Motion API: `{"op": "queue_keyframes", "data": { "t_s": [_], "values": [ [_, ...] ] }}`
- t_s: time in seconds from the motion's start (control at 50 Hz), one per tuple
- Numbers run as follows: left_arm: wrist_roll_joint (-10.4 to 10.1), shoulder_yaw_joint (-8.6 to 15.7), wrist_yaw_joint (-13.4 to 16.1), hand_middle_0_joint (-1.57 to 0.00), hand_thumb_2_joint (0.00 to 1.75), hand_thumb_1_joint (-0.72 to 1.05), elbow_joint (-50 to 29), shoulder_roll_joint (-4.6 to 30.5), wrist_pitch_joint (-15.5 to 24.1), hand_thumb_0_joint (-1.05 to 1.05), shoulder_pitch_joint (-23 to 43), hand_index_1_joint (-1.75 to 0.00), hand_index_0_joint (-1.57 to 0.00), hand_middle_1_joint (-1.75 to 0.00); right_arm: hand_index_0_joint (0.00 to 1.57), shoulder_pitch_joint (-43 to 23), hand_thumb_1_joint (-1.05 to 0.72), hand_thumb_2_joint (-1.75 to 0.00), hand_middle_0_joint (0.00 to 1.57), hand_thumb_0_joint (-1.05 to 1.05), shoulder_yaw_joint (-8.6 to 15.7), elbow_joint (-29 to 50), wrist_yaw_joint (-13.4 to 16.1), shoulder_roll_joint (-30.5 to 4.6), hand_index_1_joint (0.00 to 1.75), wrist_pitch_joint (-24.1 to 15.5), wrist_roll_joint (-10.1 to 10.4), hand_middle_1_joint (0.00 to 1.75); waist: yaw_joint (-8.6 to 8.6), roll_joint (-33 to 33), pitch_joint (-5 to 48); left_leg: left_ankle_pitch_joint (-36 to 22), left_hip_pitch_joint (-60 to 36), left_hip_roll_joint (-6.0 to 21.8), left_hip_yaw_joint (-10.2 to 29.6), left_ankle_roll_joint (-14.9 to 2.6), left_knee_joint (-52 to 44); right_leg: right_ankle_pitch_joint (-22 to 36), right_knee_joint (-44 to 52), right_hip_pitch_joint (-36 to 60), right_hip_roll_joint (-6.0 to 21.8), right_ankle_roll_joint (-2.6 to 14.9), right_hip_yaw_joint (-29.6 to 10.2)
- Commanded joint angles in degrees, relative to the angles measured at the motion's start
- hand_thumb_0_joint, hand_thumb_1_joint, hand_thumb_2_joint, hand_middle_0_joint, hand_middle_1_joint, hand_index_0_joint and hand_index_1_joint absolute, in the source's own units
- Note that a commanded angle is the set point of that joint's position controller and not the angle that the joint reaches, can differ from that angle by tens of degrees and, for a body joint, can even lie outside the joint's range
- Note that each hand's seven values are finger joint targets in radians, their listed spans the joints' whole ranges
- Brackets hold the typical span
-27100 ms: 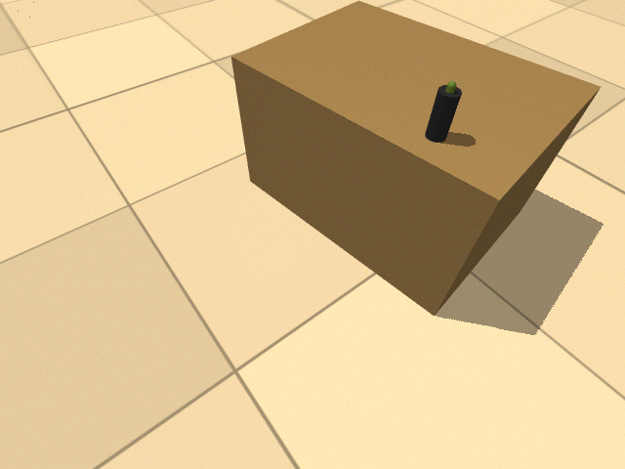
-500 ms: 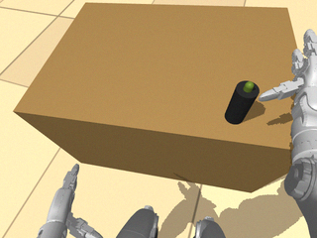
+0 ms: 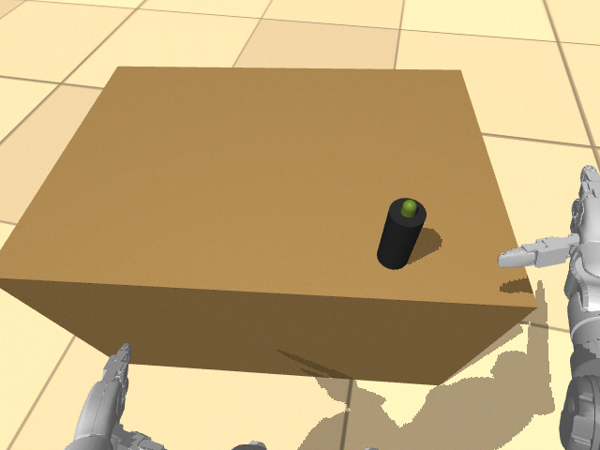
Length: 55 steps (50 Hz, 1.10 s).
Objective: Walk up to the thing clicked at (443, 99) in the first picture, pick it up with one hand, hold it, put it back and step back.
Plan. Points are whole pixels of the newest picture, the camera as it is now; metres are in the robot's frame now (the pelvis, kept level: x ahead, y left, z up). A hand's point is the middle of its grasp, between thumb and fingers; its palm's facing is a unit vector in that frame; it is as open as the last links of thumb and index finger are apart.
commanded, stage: sink last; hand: right
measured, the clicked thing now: (400, 231) +0.47 -0.13 -0.06
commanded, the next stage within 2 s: home in 0.74 s
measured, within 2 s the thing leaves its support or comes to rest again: neither
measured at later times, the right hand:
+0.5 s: hand (555, 418) +0.17 -0.23 +0.06, palm faces +0.31 +0.89 -0.33, open 17.2 cm
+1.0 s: hand out of the picture +0.14 -0.21 -0.01, palm faces +0.32 +0.91 -0.28, open 17.4 cm
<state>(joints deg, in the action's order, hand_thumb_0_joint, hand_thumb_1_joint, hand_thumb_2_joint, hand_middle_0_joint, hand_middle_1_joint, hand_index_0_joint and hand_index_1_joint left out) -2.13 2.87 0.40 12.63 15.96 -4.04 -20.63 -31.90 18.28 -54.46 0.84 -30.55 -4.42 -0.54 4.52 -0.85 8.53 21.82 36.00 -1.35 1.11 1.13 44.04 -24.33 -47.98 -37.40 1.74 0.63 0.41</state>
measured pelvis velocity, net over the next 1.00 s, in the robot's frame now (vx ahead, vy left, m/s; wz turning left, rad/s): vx -0.03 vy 0.03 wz -0.05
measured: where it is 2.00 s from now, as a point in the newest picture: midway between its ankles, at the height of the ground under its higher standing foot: outside the picture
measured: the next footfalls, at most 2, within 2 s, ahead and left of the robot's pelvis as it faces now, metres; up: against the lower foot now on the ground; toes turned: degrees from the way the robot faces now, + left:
none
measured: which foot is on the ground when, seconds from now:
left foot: down 0.00-1.00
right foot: down 0.00-1.00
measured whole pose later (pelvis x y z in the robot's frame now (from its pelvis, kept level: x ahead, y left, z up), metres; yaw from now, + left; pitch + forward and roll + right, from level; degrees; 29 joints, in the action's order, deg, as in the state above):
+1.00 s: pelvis -0.03 +0.03 -0.01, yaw -3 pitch +6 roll +0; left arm -1.9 2.0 6.3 9.8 11.3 1.0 -26.2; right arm 29.9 8.9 3.0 3.9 -13.8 -0.6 4.0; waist -1.7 -0.2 6.4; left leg 25.0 31.9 -0.1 -0.9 -0.5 51.0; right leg -24.5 -51.0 -32.4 0.5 -1.0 -1.5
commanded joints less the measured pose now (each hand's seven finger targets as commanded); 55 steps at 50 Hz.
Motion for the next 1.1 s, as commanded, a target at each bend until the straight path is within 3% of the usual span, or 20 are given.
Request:
{"op": "queue_keyframes", "data": {
  "t_s": [0.0, 0.04, 0.08, 0.12, 0.16, 0.18, 0.22, 0.24, 0.28, 0.34, 0.46, 0.6, 0.66, 0.72, 0.8, 0.84, 0.9, 0.98, 1.02, 1.08],
  "values": [
    [-1.27, 4.84, -0.13, -0.05, 0.06, -0.55, -8.24, 7.91, 1.36, 0.0, -5.76, -0.05, -0.05, -0.05, 0.06, 10.6, 0.52, -0.05, 0.06, 0.0, 2.61, 28.04, -0.02, -9.97, 0.05, -0.39, 2.94, 0.05, -3.67, -4.89, 14.95, -21.6, -10.54, -1.04, -4.48, -2.45, -3.44, 31.83, 7.23, 17.54, -0.33, -1.54, -0.01],
    [-1.79, 4.57, -0.31, -0.05, 0.06, -0.54, -6.34, 5.75, 0.77, 0.0, -4.24, -0.05, -0.05, -0.05, 0.06, 13.17, 0.5, -0.05, 0.06, 0.0, -3.11, 38.5, -0.66, -2.66, 0.05, 0.85, 4.39, 0.05, -2.7, -4.93, 10.39, -19.48, -9.78, -0.96, -4.5, -2.55, -3.87, 28.05, 8.49, 16.83, -0.17, -1.38, 0.48],
    [-2.01, 6.0, 0.08, -0.05, 0.06, -0.54, -5.0, 6.22, 0.55, 0.0, -3.42, -0.05, -0.05, -0.05, 0.06, 16.63, 0.52, -0.05, 0.06, 0.0, 0.18, 53.88, -0.06, -6.09, 0.05, 1.37, 5.34, 0.05, -3.98, -8.23, 9.94, -19.85, -10.6, -0.15, -3.82, -2.54, -4.51, 27.41, 8.62, 17.85, -0.67, -1.09, 1.04],
    [-2.01, 8.19, 0.75, -0.06, 0.07, -0.56, -6.63, 8.08, 1.01, 0.0, -2.31, -0.07, -0.05, -0.06, 0.06, 25.42, 0.51, -0.05, 0.06, 0.0, 0.22, 63.15, 0.51, -5.07, 0.05, 2.16, 5.75, 0.05, -4.12, -7.82, 10.63, -20.71, -10.86, -0.4, -3.77, -2.45, -4.15, 30.42, 8.28, 19.5, -0.22, -1.28, 0.7],
    [-1.79, 11.5, 1.94, -0.06, 0.08, -0.56, -7.09, 11.06, 1.77, 0.0, -1.78, -0.07, -0.05, -0.06, 0.06, 23.57, 0.48, -0.06, 0.06, 0.0, 1.55, 73.01, 1.69, -6.65, 0.05, 2.06, 5.99, 0.05, -3.81, -10.22, 12.46, -21.04, -11.73, -0.44, -4.0, -2.37, -3.67, 34.42, 7.89, 23.03, 0.26, -1.76, -0.17],
    [-1.76, 10.56, 2.37, -0.06, 0.08, -0.56, -8.61, 9.78, 2.06, 0.0, -0.74, -0.07, -0.05, -0.06, 0.06, 31.97, 0.49, -0.05, 0.06, 0.0, 2.56, 71.77, 2.23, -5.71, 0.05, 2.41, 5.88, 0.05, -3.98, -7.0, 11.87, -22.25, -12.55, -0.57, -4.15, -2.1, -3.52, 35.99, 7.39, 22.93, 0.26, -1.61, -0.49],
    [-1.31, 7.37, 2.83, -0.06, 0.09, -0.57, -6.29, 5.38, 2.15, 0.0, -2.31, -0.08, -0.04, -0.07, 0.06, 44.88, 0.48, -0.06, 0.06, 0.0, -0.43, 72.32, 2.32, 0.57, 0.05, 2.86, 5.89, 0.05, -4.44, -3.71, 9.12, -25.25, -14.12, -0.33, -3.8, -1.99, -2.64, 36.21, 6.71, 19.59, -0.11, -1.48, -0.27],
    [-1.09, 7.32, 3.21, -0.06, 0.11, -0.55, -5.36, 5.12, 2.22, 0.0, -1.53, -0.09, -0.04, -0.07, 0.06, 46.66, 0.46, -0.07, 0.06, 0.0, -1.77, 72.35, 2.23, 2.41, 0.05, 2.88, 5.82, 0.05, -4.64, -3.63, 8.13, -25.3, -13.85, -0.2, -3.84, -2.05, -1.99, 36.47, 6.48, 18.78, -0.06, -1.55, -0.4],
    [-0.74, 7.86, 3.93, -0.06, 0.11, -0.54, -9.29, 6.18, 2.82, 0.0, 1.05, -0.09, -0.04, -0.06, 0.06, 47.34, 0.47, -0.07, 0.06, 0.0, 0.14, 77.6, 2.53, 0.85, 0.05, 2.51, 5.73, 0.05, -5.3, -2.09, 10.67, -25.9, -15.5, 0.29, -3.69, -1.77, -1.74, 35.12, 5.91, 19.17, -0.4, -1.25, -0.19],
    [-0.65, 3.87, 3.89, -0.06, 0.12, -0.46, -11.12, 2.39, 3.59, 0.0, -0.69, -0.08, -0.04, -0.06, 0.05, 54.46, 0.46, -0.07, 0.06, 0.0, -5.18, 82.28, 2.0, 6.28, 0.05, 2.38, 5.56, 0.05, -5.38, -1.27, 7.49, -22.43, -14.1, 0.53, -3.78, -1.5, -1.81, 29.29, 6.32, 17.19, -0.87, -0.86, 0.57],
    [-0.88, 7.31, 3.83, -0.05, 0.12, -0.41, -9.1, 3.7, 4.0, 0.0, -6.93, -0.07, -0.04, -0.06, 0.05, 62.82, 0.45, -0.06, 0.05, 0.0, 1.38, 81.04, 1.44, 4.05, 0.05, 3.16, 5.88, 0.05, -6.07, 0.77, -2.53, -9.66, -8.3, 1.43, -3.29, -0.55, -4.67, 12.33, 7.29, 9.81, -2.52, 0.53, 1.85],
    [-0.5, 13.58, 5.09, -0.06, 0.08, -0.56, -9.17, 9.05, 5.88, 0.0, -1.38, -0.07, -0.05, -0.06, 0.05, 58.13, 0.51, -0.05, 0.05, 0.0, 3.13, 76.35, 1.77, 4.24, 0.05, 3.05, 5.63, 0.05, -5.02, 5.11, -5.63, 4.71, -2.63, 2.92, -0.77, -0.59, -7.7, 1.49, 6.04, 8.14, -2.84, 0.47, 1.05],
    [-0.49, 9.04, 4.74, -0.06, 0.08, -0.56, -11.07, 5.36, 6.83, 0.0, -0.05, -0.07, -0.05, -0.06, 0.05, 60.54, 0.53, -0.05, 0.05, 0.0, 1.01, 73.13, 1.93, 6.24, 0.05, 2.02, 5.22, 0.05, -7.14, 6.58, -5.81, 8.81, -2.39, 2.92, -0.82, -1.0, -7.71, -0.29, 5.62, 6.44, -2.75, 0.2, 0.78],
    [-0.44, 1.16, 4.38, -0.06, 0.08, -0.57, -12.69, -0.5, 7.18, 0.0, 1.44, -0.08, -0.05, -0.06, 0.05, 60.41, 0.51, -0.05, 0.05, 0.0, -3.66, 69.73, 1.8, 10.27, 0.05, 0.65, 4.7, 0.05, -7.68, 7.18, -3.73, 8.73, -3.69, 3.4, 0.39, -1.06, -7.45, 1.04, 4.27, 5.36, -2.89, -0.11, 1.56],
    [-0.14, 1.82, 5.59, -0.06, 0.1, -0.56, -16.86, 1.66, 8.02, 0.0, -0.11, -0.08, -0.04, -0.06, 0.05, 56.09, 0.52, -0.06, 0.05, 0.0, -1.09, 74.64, 3.04, 5.72, 0.05, -1.08, 4.5, 0.05, -7.46, 1.74, 3.91, 5.36, -6.71, 4.1, 1.73, -1.15, -6.75, 3.48, 3.87, 7.85, -3.39, -0.44, 2.5],
    [0.01, 6.53, 6.75, -0.11, 0.18, -0.47, -15.18, 5.22, 8.07, 0.0, -3.54, -0.15, -0.11, -0.14, 0.05, 57.79, 0.56, -0.05, 0.05, 0.0, 3.49, 75.1, 4.33, 0.69, 0.05, -0.97, 4.5, 0.05, -7.46, -2.54, 7.48, -0.56, -8.87, 3.95, 1.11, -1.04, -5.26, 6.78, 3.9, 9.37, -3.6, -0.46, 2.57],
    [0.39, 4.59, 6.68, -0.12, 0.42, -0.23, -12.95, 3.71, 7.63, 0.0, -6.63, -0.17, -0.13, -0.18, 0.05, 61.5, 0.56, -0.05, 0.05, 0.0, -1.7, 70.75, 4.23, 5.44, 0.05, 0.43, 4.39, 0.05, -6.27, -3.81, 0.22, -1.19, -6.17, 2.56, -0.82, -1.3, -4.25, 4.7, 5.38, 7.26, -2.85, -0.03, 1.81],
    [0.36, -4.78, 5.08, -0.14, 0.53, 0.09, -8.13, -4.33, 7.6, 0.0, 0.14, -0.19, -0.14, -0.19, 0.05, 58.79, 0.59, -0.03, 0.05, 0.0, -13.54, 61.21, 2.39, 15.71, 0.04, 1.56, 3.9, 0.04, -4.76, -0.85, -9.87, 4.78, 1.05, 1.5, -2.53, -1.48, -2.75, -1.56, 5.74, 0.2, -2.0, 0.2, 1.22],
    [0.52, -3.46, 4.92, -0.15, 0.62, 0.25, -10.02, -2.76, 8.26, 0.0, 2.73, -0.22, -0.15, -0.22, 0.05, 56.45, 0.59, -0.03, 0.05, 0.0, -18.19, 58.04, 1.59, 20.23, 0.05, 1.51, 3.42, 0.05, -2.45, 3.35, -7.54, 5.38, 2.99, 1.1, -3.01, -1.35, -1.93, -2.58, 4.83, 0.46, -1.6, 0.46, 0.85],
    [0.42, 3.5, 5.28, -0.16, 0.69, 0.49, -16.35, 4.49, 8.46, 0.0, -2.77, -0.24, -0.16, -0.24, 0.06, 57.83, 0.47, -0.1, 0.06, 0.0, -13.42, 60.75, 1.68, 14.67, 0.07, 1.38, 2.74, 0.07, -2.61, 5.22, 3.1, 0.48, -2.28, 0.72, -3.63, -1.18, -0.64, 2.49, 4.1, 5.93, -1.67, 0.36, 0.26]
  ]
}}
